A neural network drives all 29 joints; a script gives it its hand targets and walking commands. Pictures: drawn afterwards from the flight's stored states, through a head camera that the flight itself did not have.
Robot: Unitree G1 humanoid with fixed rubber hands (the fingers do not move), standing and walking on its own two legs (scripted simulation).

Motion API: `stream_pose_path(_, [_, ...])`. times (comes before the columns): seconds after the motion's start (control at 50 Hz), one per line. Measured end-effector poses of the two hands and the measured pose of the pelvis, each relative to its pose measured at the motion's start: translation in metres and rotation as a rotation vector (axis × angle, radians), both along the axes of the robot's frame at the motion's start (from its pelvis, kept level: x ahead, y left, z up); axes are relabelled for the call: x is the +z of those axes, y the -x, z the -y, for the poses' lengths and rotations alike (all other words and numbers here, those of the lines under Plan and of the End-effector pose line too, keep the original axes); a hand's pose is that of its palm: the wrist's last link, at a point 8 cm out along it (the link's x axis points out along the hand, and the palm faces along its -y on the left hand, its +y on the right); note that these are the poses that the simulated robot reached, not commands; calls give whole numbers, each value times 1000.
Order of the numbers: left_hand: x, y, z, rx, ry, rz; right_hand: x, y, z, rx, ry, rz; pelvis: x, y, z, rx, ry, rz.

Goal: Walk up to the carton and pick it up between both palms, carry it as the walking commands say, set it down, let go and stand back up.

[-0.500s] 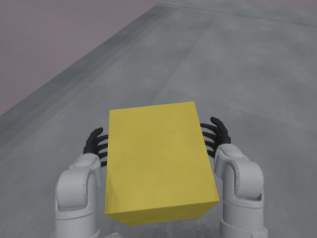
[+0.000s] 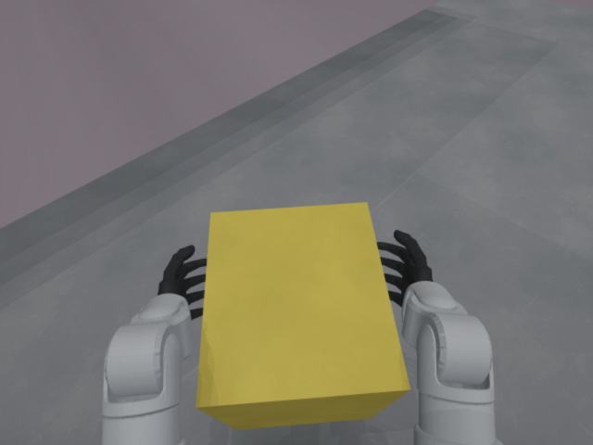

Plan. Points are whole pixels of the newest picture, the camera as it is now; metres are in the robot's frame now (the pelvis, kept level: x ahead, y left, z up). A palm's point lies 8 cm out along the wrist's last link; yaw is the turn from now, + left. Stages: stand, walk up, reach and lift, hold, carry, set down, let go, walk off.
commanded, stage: carry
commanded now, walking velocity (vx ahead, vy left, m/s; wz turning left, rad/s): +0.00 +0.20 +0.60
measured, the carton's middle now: (297, 324) +0.28 -0.01 +0.00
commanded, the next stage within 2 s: none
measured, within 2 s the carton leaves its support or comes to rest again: neither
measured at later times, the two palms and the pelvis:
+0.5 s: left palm out of the picture +0.15 +0.35 +0.07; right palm (222, 315) +0.25 +0.08 +0.10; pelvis -0.06 +0.13 +0.01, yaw +14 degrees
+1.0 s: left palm out of the picture +0.12 +0.34 +0.11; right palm (229, 357) +0.19 +0.06 +0.12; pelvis -0.11 +0.14 +0.02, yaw +14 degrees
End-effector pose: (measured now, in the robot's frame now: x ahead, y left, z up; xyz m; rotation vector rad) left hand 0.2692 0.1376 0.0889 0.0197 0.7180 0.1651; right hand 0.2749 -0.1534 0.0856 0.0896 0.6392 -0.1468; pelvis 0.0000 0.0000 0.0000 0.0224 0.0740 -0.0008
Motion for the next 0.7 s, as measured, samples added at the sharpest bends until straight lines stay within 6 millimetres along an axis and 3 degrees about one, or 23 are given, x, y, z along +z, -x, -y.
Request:
stream_pose_path(0.06, [8,9,-9,-3,-46,-17,-2,7,-10,-2,-40,-16,5,7,-10,43,25,1])
stream_pose_path(0.14, [19,29,-31,52,-21,-44,18,11,-33,53,-17,-42,23,16,-17,98,-34,14])
stream_pose_path(0.28, [42,58,-93,178,-22,20,42,3,-100,166,-35,22,30,33,-50,189,-77,30])
stream_pose_path(0.38, [26,84,-155,247,14,17,39,10,-167,236,6,20,17,43,-92,232,-33,37])
stream_pose_path(0.44, [2,99,-191,278,58,5,28,16,-207,274,59,9,4,50,-116,247,9,40])
stream_pose_path(0.48, [-12,115,-205,306,95,-47,20,23,-224,310,110,-42,8,58,-123,252,13,44])
stream_pose_path(0.56, [-18,138,-218,327,111,-77,16,39,-240,327,115,-75,15,73,-136,257,37,45])
stream_pose_path(0.7, [7,139,-224,287,80,12,31,57,-239,284,86,14,13,89,-151,243,18,28])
